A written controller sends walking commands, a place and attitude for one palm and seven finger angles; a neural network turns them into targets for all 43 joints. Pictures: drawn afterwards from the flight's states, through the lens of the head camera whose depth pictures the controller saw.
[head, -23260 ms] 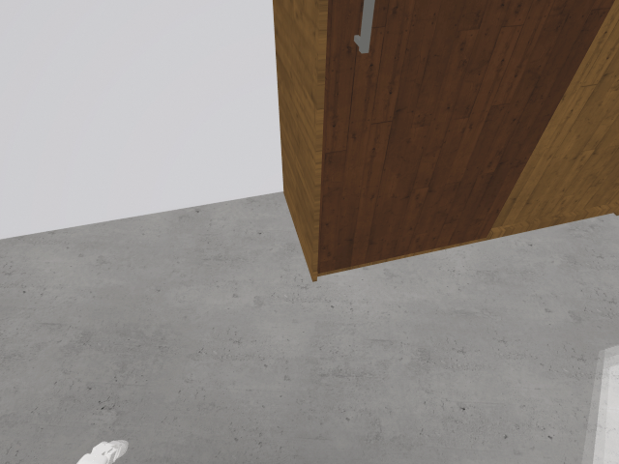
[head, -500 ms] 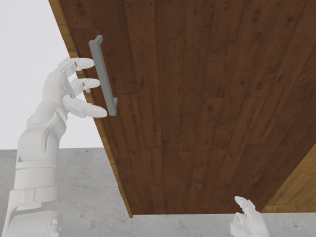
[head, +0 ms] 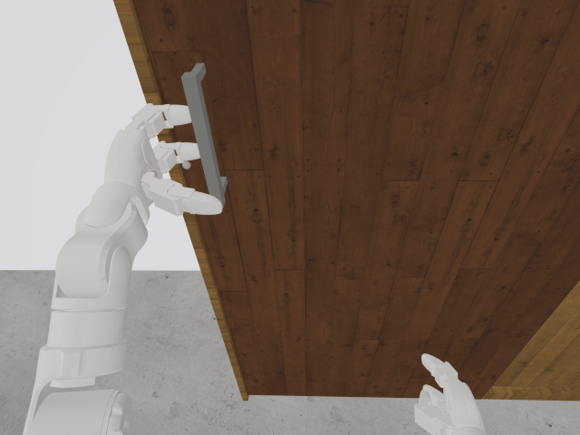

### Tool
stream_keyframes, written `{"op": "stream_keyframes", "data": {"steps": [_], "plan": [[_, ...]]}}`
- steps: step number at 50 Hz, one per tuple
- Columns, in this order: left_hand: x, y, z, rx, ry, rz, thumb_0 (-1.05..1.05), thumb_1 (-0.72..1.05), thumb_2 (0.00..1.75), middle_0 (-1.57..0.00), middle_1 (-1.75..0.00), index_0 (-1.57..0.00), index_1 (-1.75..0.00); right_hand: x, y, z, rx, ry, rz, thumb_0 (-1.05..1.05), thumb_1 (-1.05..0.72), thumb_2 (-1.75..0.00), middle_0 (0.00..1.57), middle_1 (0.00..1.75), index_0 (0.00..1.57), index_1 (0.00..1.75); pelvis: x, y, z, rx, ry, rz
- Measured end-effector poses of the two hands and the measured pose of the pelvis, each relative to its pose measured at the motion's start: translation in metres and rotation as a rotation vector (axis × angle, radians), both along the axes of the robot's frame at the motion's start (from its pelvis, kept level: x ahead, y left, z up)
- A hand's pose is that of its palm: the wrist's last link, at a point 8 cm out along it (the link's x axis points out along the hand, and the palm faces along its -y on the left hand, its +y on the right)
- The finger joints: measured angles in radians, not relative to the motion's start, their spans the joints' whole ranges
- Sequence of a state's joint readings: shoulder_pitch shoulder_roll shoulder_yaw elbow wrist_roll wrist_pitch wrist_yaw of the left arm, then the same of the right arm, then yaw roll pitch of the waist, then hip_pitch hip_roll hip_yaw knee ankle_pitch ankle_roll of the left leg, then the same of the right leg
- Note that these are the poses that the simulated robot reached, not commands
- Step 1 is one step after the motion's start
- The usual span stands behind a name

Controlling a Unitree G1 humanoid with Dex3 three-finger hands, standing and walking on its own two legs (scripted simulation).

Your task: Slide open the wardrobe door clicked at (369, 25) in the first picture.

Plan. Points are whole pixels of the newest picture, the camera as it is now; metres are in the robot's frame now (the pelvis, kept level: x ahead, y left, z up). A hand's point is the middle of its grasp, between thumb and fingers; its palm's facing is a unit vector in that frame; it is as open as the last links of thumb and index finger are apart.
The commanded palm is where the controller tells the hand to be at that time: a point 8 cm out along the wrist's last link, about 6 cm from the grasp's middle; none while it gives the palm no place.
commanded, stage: slide the fingers in behind the handle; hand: left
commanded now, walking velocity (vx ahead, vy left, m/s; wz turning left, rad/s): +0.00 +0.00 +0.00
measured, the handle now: (209, 141) +0.43 +0.15 +0.24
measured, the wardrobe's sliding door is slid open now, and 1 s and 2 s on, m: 0.00 0.00 0.00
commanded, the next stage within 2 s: grip the handle and tug to test in 0.96 s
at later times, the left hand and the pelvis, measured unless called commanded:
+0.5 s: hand (189, 163) +0.35 +0.15 +0.25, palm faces +0.12 -0.99 -0.02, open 14.0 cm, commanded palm +0.33 +0.17 +0.25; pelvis -0.01 +0.00 +0.00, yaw +1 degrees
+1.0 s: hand (190, 163) +0.36 +0.15 +0.25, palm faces +0.12 -0.99 -0.02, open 14.0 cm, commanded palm +0.33 +0.17 +0.25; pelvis -0.01 +0.00 +0.00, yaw +1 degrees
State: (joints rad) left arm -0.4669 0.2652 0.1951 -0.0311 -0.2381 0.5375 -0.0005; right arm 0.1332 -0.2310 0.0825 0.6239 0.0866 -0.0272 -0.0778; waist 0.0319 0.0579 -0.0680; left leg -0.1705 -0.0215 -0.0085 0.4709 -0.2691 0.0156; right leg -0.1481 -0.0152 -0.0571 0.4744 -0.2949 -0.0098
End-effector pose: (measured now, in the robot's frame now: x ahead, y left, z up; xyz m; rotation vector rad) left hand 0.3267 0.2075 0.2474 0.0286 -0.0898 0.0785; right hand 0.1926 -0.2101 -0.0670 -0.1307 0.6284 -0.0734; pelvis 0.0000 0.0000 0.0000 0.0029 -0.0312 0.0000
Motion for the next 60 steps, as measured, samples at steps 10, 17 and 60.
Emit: {"op": "stream_keyframes", "data": {"steps": [10, 17, 60], "plan": [[0.0, -0.003, 0.0, -0.002, 0.006, 0.026, -0.02, -0.5, 0.3, -0.3, -1.2, -0.28, -1.24, -0.009, -0.003, -0.007, -0.015, 0.039, 0.005, 0.01, -0.9, -0.9, 0.2, 0.3, 0.2, 0.3, -0.005, -0.001, 0.0, -0.001, -0.006, 0.011], [0.001, -0.003, 0.0, -0.008, 0.006, 0.037, -0.02, -0.5, 0.3, -0.3, -1.2, -0.29, -1.27, -0.012, -0.003, -0.009, -0.02, 0.051, 0.01, 0.01, -0.9, -0.9, 0.2, 0.3, 0.2, 0.3, -0.007, -0.002, 0.0, -0.001, -0.005, 0.017], [0.003, -0.003, 0.0, -0.004, -0.006, 0.032, -0.02, -0.44, 0.32, -0.31, -1.21, -0.28, -1.3, -0.006, 0.01, -0.005, -0.019, 0.053, 0.035, 0.01, -0.9, -0.9, 0.2, 0.3, 0.2, 0.3, -0.007, 0.004, 0.001, -0.003, -0.012, 0.018]]}}
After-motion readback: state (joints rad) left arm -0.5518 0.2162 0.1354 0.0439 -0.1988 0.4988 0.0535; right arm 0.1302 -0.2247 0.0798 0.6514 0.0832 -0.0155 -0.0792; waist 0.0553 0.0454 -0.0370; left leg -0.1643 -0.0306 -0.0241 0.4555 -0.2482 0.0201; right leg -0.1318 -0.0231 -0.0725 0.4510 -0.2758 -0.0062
